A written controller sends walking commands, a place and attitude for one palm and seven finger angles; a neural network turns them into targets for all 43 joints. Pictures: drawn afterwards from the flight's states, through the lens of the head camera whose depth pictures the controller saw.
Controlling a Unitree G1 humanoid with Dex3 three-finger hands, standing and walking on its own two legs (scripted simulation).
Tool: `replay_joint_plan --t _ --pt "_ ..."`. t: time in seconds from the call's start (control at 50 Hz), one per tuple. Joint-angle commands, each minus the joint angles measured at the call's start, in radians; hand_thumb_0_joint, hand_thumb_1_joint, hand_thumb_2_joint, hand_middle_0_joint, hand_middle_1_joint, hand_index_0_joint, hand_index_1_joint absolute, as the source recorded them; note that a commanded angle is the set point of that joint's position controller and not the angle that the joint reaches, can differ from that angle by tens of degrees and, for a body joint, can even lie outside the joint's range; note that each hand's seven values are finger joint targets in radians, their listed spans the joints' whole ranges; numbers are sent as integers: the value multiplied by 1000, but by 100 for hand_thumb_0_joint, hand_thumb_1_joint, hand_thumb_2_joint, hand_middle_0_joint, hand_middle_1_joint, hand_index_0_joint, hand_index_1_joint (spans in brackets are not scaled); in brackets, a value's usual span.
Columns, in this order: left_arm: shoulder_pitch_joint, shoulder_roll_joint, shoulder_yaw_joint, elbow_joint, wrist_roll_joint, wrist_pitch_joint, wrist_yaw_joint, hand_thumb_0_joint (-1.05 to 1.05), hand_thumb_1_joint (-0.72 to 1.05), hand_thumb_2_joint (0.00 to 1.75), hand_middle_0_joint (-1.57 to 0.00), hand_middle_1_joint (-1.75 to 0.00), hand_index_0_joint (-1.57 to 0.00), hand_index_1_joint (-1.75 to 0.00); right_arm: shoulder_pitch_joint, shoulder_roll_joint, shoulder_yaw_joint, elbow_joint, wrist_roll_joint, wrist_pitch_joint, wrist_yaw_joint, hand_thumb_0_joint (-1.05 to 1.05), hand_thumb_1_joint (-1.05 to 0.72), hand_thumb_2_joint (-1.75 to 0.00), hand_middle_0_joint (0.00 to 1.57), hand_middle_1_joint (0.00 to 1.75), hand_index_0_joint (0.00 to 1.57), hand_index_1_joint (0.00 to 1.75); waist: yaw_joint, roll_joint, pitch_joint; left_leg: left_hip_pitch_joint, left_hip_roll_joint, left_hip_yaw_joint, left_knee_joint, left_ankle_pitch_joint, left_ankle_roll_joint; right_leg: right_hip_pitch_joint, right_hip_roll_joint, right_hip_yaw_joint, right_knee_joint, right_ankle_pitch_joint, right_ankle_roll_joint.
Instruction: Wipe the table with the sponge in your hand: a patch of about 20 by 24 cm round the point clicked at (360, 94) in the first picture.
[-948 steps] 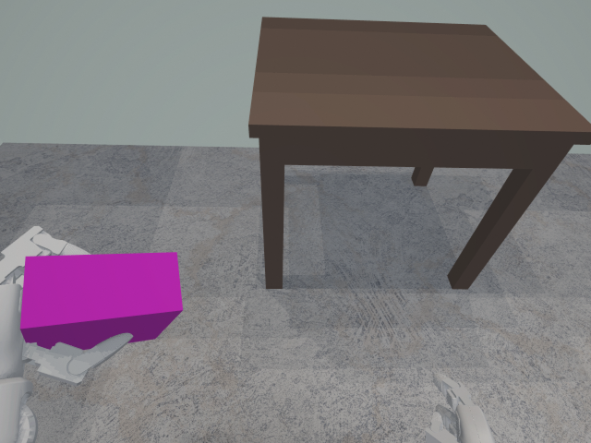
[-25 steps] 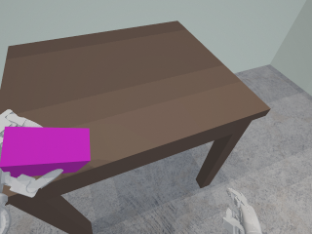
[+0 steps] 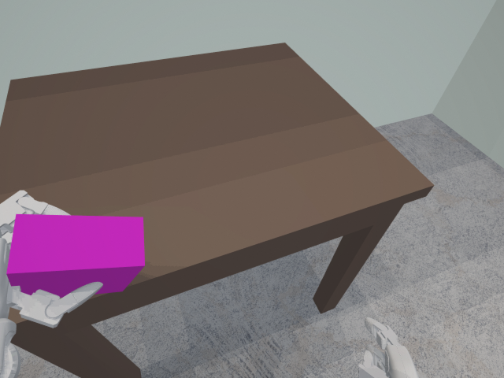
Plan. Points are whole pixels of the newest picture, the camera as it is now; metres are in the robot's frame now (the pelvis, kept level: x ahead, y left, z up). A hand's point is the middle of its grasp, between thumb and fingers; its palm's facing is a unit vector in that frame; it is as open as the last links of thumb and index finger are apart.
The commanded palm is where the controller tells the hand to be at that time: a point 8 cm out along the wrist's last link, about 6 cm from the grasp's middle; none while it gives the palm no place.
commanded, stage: shuffle to correct the standing spot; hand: left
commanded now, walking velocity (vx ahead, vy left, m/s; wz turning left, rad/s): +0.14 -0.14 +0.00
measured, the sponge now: (97, 259) +0.23 +0.21 +0.13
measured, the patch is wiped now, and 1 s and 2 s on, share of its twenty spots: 0.00 0.00 0.00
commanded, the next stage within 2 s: come to a stop and stand still in 0.52 s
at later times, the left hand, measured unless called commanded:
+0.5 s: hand (130, 220) +0.28 +0.18 +0.15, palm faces +0.32 -0.82 -0.48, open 10.3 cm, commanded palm +0.21 +0.22 +0.18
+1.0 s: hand (186, 185) +0.33 +0.12 +0.17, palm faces +0.35 -0.84 -0.41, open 10.3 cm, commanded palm +0.26 +0.17 +0.18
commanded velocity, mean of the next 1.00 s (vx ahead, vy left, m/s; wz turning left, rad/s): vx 0.03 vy -0.04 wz -0.01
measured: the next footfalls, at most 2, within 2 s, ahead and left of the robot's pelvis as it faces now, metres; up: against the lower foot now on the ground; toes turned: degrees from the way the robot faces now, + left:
right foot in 0.50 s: +0.12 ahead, -0.13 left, +0.00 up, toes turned -3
left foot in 0.90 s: +0.11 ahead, +0.01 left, +0.00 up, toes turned -2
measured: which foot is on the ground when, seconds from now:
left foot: down 0.00-0.54, up 0.56-0.88, down 0.90-1.00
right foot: down 0.00-0.36, up 0.38-0.48, down 0.50-1.00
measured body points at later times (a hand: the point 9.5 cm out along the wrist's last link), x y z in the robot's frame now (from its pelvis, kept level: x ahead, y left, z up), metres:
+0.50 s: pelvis +0.05 -0.06 -0.02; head +0.09 -0.06 +0.43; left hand +0.25 +0.22 +0.18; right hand +0.21 -0.28 -0.11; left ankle -0.01 +0.10 -0.74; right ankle +0.08 -0.12 -0.74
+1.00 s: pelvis +0.09 -0.11 +0.00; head +0.12 -0.11 +0.44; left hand +0.30 +0.16 +0.19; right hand +0.31 -0.34 -0.07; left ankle +0.13 +0.01 -0.74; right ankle +0.08 -0.13 -0.74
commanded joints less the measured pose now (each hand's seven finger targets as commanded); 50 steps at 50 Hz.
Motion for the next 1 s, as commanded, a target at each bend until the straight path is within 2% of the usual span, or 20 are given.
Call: replay_joint_plan --t 0.0,0.08,0.22,0.26,0.3,0.34,0.4,0.46,0.48,0.5,0.52,0.54,0.58,0.62,0.66,0.7,0.8,0.86,0.94,0.98 --pt "-109 145 87 -235 -8 -60 8 0 10 130 -120 -160 -120 -160 -92 -140 -53 -152 4 -39 -7 0 -90 -90 20 30 20 30 -5 78 -75 -75 140 -143 -86 75 47 70 -60 93 -28 86 -19" --pt "-129 174 105 -295 -13 -63 16 0 10 130 -120 -160 -120 -160 -95 -135 -50 -154 3 -39 -3 0 -90 -90 20 30 20 30 -3 111 -122 -36 131 -107 6 230 42 87 -80 110 3 195 -41" --pt "-59 199 156 -302 -37 -56 29 0 10 130 -120 -160 -120 -160 -102 -120 -53 -156 16 -15 7 0 -90 -90 20 30 20 30 -7 -24 -150 -115 50 15 240 249 1 173 -209 248 27 455 -145" --pt "-61 201 164 -314 -42 -64 25 0 10 130 -120 -160 -120 -160 -100 -119 -48 -161 11 -3 13 0 -90 -90 20 30 20 30 -13 6 -137 -47 59 18 152 244 10 110 -189 188 84 455 -121" --pt "-24 207 177 -307 -46 -68 17 0 10 130 -120 -160 -120 -160 -99 -129 -49 -160 2 13 6 0 -90 -90 20 30 20 30 -28 169 -136 130 160 -142 -7 369 80 -67 -64 51 260 344 -16" --pt "-32 188 144 -338 -34 -80 -1 0 10 130 -120 -160 -120 -160 -89 -126 -50 -159 -19 9 4 0 -90 -90 20 30 20 30 -41 297 -67 340 314 -418 -101 592 173 -404 12 48 436 -152 7" --pt "-32 202 152 -343 -15 -61 -14 0 10 130 -120 -160 -120 -160 -85 -141 -68 -164 -22 12 6 0 -90 -90 20 30 20 30 -17 227 -44 318 329 -314 -22 658 153 -441 -29 84 331 -232 -5" --pt "-3 200 176 -333 -18 -55 -4 0 10 130 -120 -160 -120 -160 -103 -134 -58 -197 4 7 13 0 -90 -90 20 30 20 30 19 177 -122 8 216 -79 163 552 68 70 2 6 -27 85 -23" --pt "4 214 187 -308 -16 -55 -1 0 10 130 -120 -160 -120 -160 -101 -130 -57 -194 12 3 17 0 -90 -90 20 30 20 30 25 64 -165 -123 146 -2 343 387 45 256 -29 41 -58 184 -46" --pt "4 239 204 -290 -21 -50 3 0 10 130 -120 -160 -120 -160 -94 -119 -66 -193 18 -2 17 0 -90 -90 20 30 20 30 15 -147 -218 -241 19 82 586 117 11 337 -171 271 -92 210 -115" --pt "34 217 190 -246 -31 -52 6 0 10 130 -120 -160 -120 -160 -117 -116 -62 -204 22 -15 15 0 -90 -90 20 30 20 30 13 -228 -186 -351 -30 47 704 -224 -8 290 -313 477 -146 234 -190" --pt "34 171 161 -271 -39 -62 -1 0 10 130 -120 -160 -120 -160 -75 -135 -78 -195 24 -10 25 0 -90 -90 20 30 20 30 14 -224 -141 -343 4 -17 774 -222 -12 179 -340 534 -215 116 -186" --pt "34 215 203 -287 -39 -75 -5 0 10 130 -120 -160 -120 -160 -93 -118 -53 -171 11 -7 27 0 -90 -90 20 30 20 30 11 -41 -36 -368 61 -30 808 -170 -26 36 -342 483 -215 108 -226" --pt "-50 220 188 -313 -25 -89 8 0 10 130 -120 -160 -120 -160 -116 -100 -31 -140 -2 4 25 0 -90 -90 20 30 20 30 5 66 -51 -332 73 3 686 -147 -25 31 -308 368 -177 276 -207" --pt "-96 190 154 -261 -14 -101 24 0 10 130 -120 -160 -120 -160 -100 -95 -24 -130 -15 -14 20 0 -90 -90 20 30 20 30 4 70 -79 -233 54 54 500 -69 -18 9 -262 256 -176 349 -145" --pt "-139 175 133 -244 -7 -108 35 0 10 130 -120 -160 -120 -160 -100 -101 -27 -134 -17 -39 17 0 -90 -90 20 30 20 30 21 25 -100 -182 20 91 346 -22 -8 72 -240 238 -178 428 -46" --pt "-113 148 112 -256 2 -95 43 0 10 130 -120 -160 -120 -160 -121 -110 -45 -165 5 -60 8 0 -90 -90 20 30 20 30 39 -81 -125 -61 0 85 22 98 21 201 -247 229 -75 811 79" --pt "-81 170 127 -263 -3 -94 43 0 10 130 -120 -160 -120 -160 -131 -130 -53 -179 19 -39 9 0 -90 -90 20 30 20 30 22 7 -188 132 102 8 -50 444 68 131 -200 166 82 827 141" --pt "-8 179 153 -267 -5 -73 23 0 10 130 -120 -160 -120 -160 -148 -129 -44 -210 23 -4 4 0 -90 -90 20 30 20 30 21 89 -169 72 158 -65 -7 460 82 81 -156 181 36 590 129" --pt "11 202 174 -290 -7 -62 17 0 10 130 -120 -160 -120 -160 -143 -126 -45 -221 25 4 1 0 -90 -90 20 30 20 30 18 54 -139 -39 133 -54 19 311 37 130 -180 235 -59 488 93"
